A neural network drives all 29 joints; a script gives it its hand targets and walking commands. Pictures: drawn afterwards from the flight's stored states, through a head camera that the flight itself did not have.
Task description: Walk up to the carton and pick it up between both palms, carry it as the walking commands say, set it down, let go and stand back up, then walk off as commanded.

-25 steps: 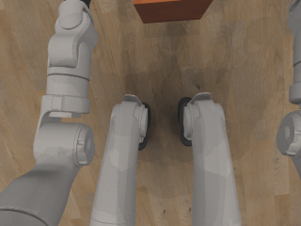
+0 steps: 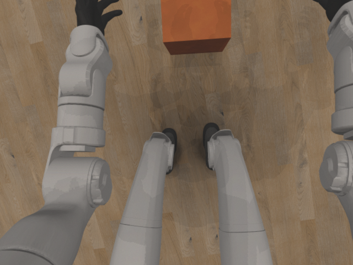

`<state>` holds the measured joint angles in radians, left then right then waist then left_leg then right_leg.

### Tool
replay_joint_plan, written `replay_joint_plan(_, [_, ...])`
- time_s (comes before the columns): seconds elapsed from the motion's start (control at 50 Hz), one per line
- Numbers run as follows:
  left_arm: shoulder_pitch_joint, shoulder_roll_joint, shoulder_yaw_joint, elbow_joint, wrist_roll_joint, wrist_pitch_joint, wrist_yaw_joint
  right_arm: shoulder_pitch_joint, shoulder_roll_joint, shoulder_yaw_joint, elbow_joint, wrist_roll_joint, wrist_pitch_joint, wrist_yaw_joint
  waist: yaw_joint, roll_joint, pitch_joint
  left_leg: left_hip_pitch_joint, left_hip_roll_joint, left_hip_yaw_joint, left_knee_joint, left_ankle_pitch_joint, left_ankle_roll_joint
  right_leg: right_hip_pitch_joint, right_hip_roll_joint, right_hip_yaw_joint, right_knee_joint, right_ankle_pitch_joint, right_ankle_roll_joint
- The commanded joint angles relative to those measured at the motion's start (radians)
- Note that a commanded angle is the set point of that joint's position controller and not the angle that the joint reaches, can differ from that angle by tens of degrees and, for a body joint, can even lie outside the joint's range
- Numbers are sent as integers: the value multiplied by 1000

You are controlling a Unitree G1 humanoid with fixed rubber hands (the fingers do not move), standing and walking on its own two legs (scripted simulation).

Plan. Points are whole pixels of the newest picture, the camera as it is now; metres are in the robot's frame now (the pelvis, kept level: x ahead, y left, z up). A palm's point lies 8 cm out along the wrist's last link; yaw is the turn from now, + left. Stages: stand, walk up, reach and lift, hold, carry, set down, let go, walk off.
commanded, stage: set down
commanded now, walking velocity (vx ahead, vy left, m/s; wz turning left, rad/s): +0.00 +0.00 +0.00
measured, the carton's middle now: (195, 23) +0.63 -0.01 -0.53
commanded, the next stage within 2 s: let go in 0.20 s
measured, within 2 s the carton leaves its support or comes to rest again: neither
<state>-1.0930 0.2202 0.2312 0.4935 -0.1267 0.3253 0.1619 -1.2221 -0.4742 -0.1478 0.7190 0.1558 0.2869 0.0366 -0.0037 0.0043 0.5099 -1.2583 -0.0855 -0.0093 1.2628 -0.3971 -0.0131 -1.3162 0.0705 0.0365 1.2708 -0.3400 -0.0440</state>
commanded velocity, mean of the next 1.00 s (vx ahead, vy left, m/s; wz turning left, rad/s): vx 0.00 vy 0.00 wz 0.00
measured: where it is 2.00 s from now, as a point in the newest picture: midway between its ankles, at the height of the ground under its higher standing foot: (189, 157)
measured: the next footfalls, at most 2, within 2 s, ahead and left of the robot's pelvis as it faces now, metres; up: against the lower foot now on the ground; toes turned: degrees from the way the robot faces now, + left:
none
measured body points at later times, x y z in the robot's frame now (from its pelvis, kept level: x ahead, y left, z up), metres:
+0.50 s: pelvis +0.08 +0.01 +0.08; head +0.33 -0.01 +0.44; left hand +0.46 +0.21 -0.05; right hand +0.47 -0.23 -0.05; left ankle +0.10 +0.12 -0.60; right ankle +0.13 -0.08 -0.60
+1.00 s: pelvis +0.14 +0.03 +0.13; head +0.20 +0.03 +0.58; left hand +0.32 +0.26 +0.05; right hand +0.32 -0.20 +0.05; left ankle +0.10 +0.12 -0.60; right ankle +0.13 -0.08 -0.60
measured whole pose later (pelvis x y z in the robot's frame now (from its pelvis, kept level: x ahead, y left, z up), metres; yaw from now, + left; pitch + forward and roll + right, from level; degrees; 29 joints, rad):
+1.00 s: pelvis +0.14 +0.03 +0.13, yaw -1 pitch +7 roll -1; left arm 0.21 0.18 0.05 0.42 0.01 0.01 -0.03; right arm 0.19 -0.19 -0.07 0.45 -0.02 0.01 0.05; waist 0.01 0.02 0.02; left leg -0.33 -0.07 -0.07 0.53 -0.31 0.05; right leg -0.35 0.06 0.05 0.48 -0.25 -0.01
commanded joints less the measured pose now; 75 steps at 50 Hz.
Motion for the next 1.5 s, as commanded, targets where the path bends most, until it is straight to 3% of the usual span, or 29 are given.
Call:
replay_joint_plan(0.0, [-208, 125, 27, -142, 20, -50, -4, -255, -165, -31, -120, -14, -48, 0, 33, -83, -1919, 248, -1, 19, -196, 152, -3, 943, -35, 86, -178, 363, 30])
replay_joint_plan(0.02, [-202, 110, 35, -77, 32, -61, -9, -236, -149, -37, -48, -31, -58, 3, 26, -86, -1805, 197, 1, 16, -208, 124, -5, 898, -39, 87, -194, 334, 30])
replay_joint_plan(0.08, [-161, 60, 45, 25, 70, -125, -34, -180, -78, -41, 29, -58, -117, 17, 34, -77, -1621, 122, 5, 7, -246, 165, -14, 852, -48, 96, -220, 404, 33])
replay_joint_plan(0.12, [-153, 37, 58, 100, 109, -166, -49, -142, -49, -70, 110, -99, -156, 26, 20, -75, -1464, 63, 16, 0, -260, 142, -22, 742, -54, 97, -247, 355, 36])
replay_joint_plan(0.2, [-75, 22, 85, 170, 177, -191, -62, -67, -18, -112, 136, -157, -186, 24, 8, -69, -1438, 131, 25, -1, -299, 160, -29, 694, -50, 77, -310, 293, 44])
replay_joint_plan(0.26, [44, 36, 78, 143, 199, -201, -82, 58, 14, -132, 71, -191, -191, 8, -7, -60, -1533, 214, 20, 1, -331, 243, -28, 800, -53, 76, -338, 434, 49])
replay_joint_plan(0.32, [179, 86, 64, 49, 215, -213, -101, 187, 23, -117, -61, -207, -191, -11, 13, -67, -1596, 277, 17, 2, -376, 295, -23, 926, -61, 79, -363, 538, 57])
replay_joint_plan(0.4, [350, 99, 1, -73, 192, -216, -130, 348, 49, -72, -226, -194, -195, -6, 11, -66, -1582, 367, 33, -20, -428, 343, -14, 1036, -71, 89, -404, 645, 48])
replay_joint_plan(0.5, [563, 78, -54, -125, 150, -247, -159, 573, 113, -32, -306, -174, -222, -1, 4, -68, -1483, 425, 38, -42, -487, 383, -6, 1121, -80, 103, -442, 751, 41])
replay_joint_plan(0.58, [733, 44, -88, -91, 131, -282, -172, 773, 165, -18, -283, -174, -256, -1, -3, -47, -1329, 505, 49, -60, -533, 444, -13, 1084, -78, 95, -490, 733, 38])
replay_joint_plan(0.64, [849, 47, -91, -114, 143, -309, -172, 929, 181, -23, -280, -184, -280, -4, 9, -5, -1243, 601, 57, -74, -566, 517, -21, 1069, -73, 92, -531, 704, 36])
replay_joint_plan(0.72, [1029, 33, -109, -123, 149, -330, -175, 1123, 189, -29, -316, -197, -308, -6, -8, 5, -1139, 760, 73, -86, -628, 603, -20, 1095, -61, 72, -606, 666, 37])
replay_joint_plan(0.8, [1139, 29, -134, -168, 147, -344, -173, 1241, 180, -2, -335, -188, -320, 0, 1, 44, -986, 924, 98, -103, -696, 652, -18, 1072, -49, 47, -686, 535, 36])
replay_joint_plan(0.9, [1249, 46, -144, -183, 137, -345, -182, 1344, 168, 36, -367, -178, -315, 7, 13, 56, -800, 1017, 113, -107, -786, 628, -16, 1123, -41, 17, -765, 426, 27])
replay_joint_plan(0.96, [1288, 57, -165, -197, 131, -336, -194, 1397, 162, 42, -399, -169, -300, 12, -4, 46, -730, 1050, 119, -106, -825, 610, -11, 1171, -34, 6, -799, 403, 23])
replay_joint_plan(1.18, [1239, 78, -174, -182, 136, -230, -224, 1384, 154, 62, -435, -166, -186, 39, -8, 2, -461, 1004, 115, -71, -919, 222, 19, 1311, -47, 1, -837, 237, 31])
replay_joint_plan(1.3, [1239, 87, -164, -171, 155, -197, -223, 1376, 161, 63, -428, -170, -156, 35, 11, 20, -431, 1028, 101, -59, -906, 243, 29, 1327, -56, 9, -838, 248, 29])
replay_joint_plan(1.36, [1244, 97, -162, -174, 163, -186, -225, 1381, 165, 65, -430, -174, -147, 26, 16, 1, -429, 1029, 95, -58, -893, 248, 36, 1342, -57, 16, -834, 258, 32])
replay_joint_plan(1.46, [1242, 90, -155, -204, 156, -132, -196, 1388, 146, 82, -429, -142, -154, -1, 18, -5, -457, 1007, 78, -54, -861, 239, 22, 1337, -45, 30, -827, 290, 41])
replay_joint_plan(1.48, [1251, 194, -129, -28, 146, -219, -160, 1391, 40, 43, -279, -179, -207, -35, 33, -12, -587, 999, 95, -113, -818, 229, -1, 1230, -111, 81, -825, 256, 43])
